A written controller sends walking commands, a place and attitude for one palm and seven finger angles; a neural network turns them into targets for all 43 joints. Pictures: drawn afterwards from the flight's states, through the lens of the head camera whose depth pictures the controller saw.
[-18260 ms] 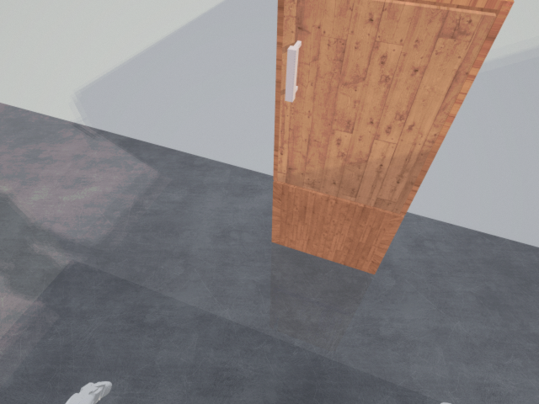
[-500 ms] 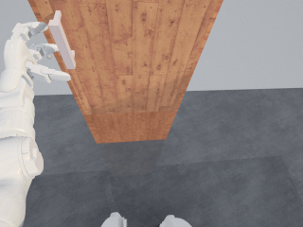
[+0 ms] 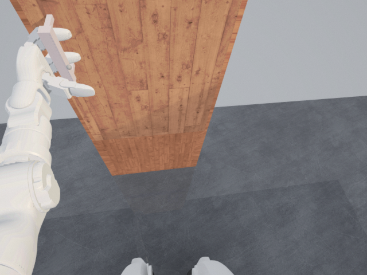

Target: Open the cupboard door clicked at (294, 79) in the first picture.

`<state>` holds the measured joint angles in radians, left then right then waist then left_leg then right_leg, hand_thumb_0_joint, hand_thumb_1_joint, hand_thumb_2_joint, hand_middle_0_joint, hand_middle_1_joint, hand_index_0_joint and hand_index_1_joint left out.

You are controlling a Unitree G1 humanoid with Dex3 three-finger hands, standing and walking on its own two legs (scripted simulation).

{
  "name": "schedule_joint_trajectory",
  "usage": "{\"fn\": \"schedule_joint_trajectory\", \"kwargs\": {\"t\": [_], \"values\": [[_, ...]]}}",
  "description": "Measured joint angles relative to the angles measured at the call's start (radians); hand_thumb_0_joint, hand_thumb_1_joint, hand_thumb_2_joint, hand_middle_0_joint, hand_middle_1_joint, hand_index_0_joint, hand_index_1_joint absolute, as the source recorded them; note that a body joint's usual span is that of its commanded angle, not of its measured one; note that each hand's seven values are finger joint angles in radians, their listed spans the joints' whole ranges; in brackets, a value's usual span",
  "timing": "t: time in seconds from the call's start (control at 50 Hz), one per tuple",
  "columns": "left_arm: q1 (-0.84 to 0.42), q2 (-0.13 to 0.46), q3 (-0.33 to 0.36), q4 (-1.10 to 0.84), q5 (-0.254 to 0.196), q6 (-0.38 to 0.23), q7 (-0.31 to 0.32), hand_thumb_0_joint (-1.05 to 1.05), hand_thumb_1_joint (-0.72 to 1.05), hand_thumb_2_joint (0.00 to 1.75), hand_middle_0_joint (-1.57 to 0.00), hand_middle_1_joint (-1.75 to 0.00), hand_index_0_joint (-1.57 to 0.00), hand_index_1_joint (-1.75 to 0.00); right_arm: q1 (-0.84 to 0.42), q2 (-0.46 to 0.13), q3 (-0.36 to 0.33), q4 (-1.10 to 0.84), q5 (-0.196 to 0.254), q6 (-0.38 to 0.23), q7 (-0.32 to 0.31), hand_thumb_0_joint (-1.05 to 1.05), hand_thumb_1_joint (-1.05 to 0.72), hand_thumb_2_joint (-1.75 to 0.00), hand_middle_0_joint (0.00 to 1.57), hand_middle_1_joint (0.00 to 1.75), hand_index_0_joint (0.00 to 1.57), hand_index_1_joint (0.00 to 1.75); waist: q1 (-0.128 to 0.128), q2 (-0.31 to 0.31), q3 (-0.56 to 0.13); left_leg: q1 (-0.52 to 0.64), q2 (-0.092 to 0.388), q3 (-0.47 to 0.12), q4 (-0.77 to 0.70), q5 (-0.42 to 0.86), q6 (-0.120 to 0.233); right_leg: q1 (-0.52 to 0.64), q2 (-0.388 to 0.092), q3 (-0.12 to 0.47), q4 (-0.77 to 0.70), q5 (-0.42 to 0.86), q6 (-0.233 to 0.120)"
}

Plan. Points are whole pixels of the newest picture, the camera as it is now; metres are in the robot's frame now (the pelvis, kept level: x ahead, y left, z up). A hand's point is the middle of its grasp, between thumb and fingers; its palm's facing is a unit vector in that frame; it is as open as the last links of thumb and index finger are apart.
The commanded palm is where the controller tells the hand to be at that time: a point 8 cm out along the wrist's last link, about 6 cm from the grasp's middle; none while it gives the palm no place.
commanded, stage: slide the fingers in behind the handle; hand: left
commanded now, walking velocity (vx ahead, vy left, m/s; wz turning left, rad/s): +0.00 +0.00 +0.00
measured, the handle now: (60, 52) +0.57 +0.21 +0.12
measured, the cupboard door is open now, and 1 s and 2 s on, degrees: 0 0 17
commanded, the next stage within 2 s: close the thumb around the handle in 0.28 s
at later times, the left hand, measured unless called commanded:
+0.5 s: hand (68, 66) +0.53 +0.19 +0.12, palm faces +0.04 -1.00 +0.00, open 13.3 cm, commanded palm +0.51 +0.24 +0.12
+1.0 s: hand (68, 65) +0.53 +0.19 +0.12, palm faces +0.03 -1.00 +0.00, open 5.7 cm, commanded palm +0.50 +0.24 +0.12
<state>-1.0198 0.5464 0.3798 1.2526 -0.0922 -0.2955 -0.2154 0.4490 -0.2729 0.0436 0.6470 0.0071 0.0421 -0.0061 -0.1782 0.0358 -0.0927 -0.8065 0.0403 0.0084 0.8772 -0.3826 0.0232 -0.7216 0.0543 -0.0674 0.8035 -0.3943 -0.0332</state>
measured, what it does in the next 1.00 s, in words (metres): stands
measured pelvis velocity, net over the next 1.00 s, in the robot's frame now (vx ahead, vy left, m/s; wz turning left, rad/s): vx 0.01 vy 0.01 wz -0.01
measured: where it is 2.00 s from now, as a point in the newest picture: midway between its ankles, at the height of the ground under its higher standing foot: outside the picture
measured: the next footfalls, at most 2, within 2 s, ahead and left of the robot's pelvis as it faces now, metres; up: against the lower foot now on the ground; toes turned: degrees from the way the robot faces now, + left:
none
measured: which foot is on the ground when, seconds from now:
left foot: down 0.00-1.00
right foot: down 0.00-1.00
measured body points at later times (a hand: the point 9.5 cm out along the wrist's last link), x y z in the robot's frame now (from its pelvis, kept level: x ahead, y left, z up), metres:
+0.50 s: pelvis +0.00 +0.00 +0.00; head +0.11 +0.02 +0.44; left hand +0.52 +0.25 +0.12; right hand -0.03 -0.27 -0.10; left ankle +0.02 +0.10 -0.70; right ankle -0.01 -0.10 -0.70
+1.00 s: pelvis +0.01 +0.01 +0.00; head +0.11 +0.02 +0.44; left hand +0.52 +0.25 +0.13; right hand -0.02 -0.26 -0.11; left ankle +0.02 +0.10 -0.70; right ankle -0.01 -0.10 -0.70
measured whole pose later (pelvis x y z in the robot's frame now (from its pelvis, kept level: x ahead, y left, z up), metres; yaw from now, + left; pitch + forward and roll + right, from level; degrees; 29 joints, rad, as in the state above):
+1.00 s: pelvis +0.01 +0.01 +0.00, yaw +0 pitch +18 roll -3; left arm -1.00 0.53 0.38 1.23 -0.08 -0.31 -0.21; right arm 0.45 -0.28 0.03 0.64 0.00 0.05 0.00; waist -0.18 0.04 -0.10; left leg -0.80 0.04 0.02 0.87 -0.39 0.03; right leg -0.72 0.05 -0.06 0.79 -0.40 -0.02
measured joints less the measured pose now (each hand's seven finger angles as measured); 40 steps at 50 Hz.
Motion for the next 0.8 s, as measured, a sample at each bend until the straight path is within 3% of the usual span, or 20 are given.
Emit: {"fn": "schedule_joint_trajectory", "kwargs": {"t": [0.18, 0.48, 0.6, 0.8], "values": [[-0.022, 0.027, 0.025, 0.025, 0.034, -0.008, 0.017, -0.01, -0.50, 0.30, -0.34, -1.21, -0.35, -1.24, 0.009, -0.008, -0.002, -0.006, -0.005, -0.008, -0.005, 0.01, -0.91, -0.90, 0.20, 0.30, 0.21, 0.30, -0.016, -0.003, 0.008, -0.016, 0.003, 0.002, 0.000, 0.007, -0.002, -0.020, 0.002, 0.002, 0.004, 0.005, -0.003], [-0.016, 0.031, 0.016, 0.021, 0.019, -0.001, -0.006, -0.01, -0.47, 0.31, -0.34, -1.22, -0.36, -1.24, 0.003, -0.013, -0.005, -0.009, -0.001, -0.003, -0.011, 0.01, -0.91, -0.90, 0.20, 0.30, 0.20, 0.30, -0.015, -0.004, 0.006, -0.008, 0.003, -0.001, -0.008, 0.006, -0.001, -0.007, 0.004, 0.001, -0.011, 0.008, -0.001], [-0.016, 0.021, 0.013, 0.018, 0.018, -0.008, 0.000, -0.01, -0.29, 0.39, -0.35, -1.24, -0.37, -1.25, -0.003, -0.010, -0.004, -0.010, -0.003, -0.004, -0.007, 0.01, -0.91, -0.90, 0.20, 0.30, 0.20, 0.30, -0.011, -0.004, 0.003, -0.009, 0.000, 0.000, -0.006, 0.003, 0.001, -0.008, 0.001, 0.002, -0.009, 0.005, 0.002], [-0.011, 0.022, 0.015, 0.015, 0.016, 0.001, -0.002, -0.01, 0.21, 0.60, -0.36, -1.28, -0.42, -1.29, -0.005, -0.004, -0.002, -0.017, -0.004, 0.000, -0.006, 0.01, -0.91, -0.90, 0.20, 0.30, 0.21, 0.30, -0.011, -0.004, -0.002, -0.009, -0.002, 0.002, -0.003, -0.001, 0.004, -0.007, 0.000, 0.004, -0.008, 0.003, 0.005]]}}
